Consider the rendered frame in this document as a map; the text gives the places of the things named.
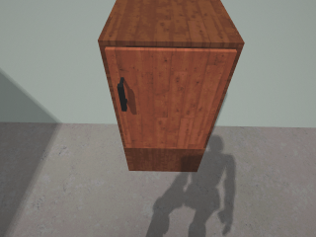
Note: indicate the handle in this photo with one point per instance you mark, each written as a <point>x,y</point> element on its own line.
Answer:
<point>121,95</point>

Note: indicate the cupboard door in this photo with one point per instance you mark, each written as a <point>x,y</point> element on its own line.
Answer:
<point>172,93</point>

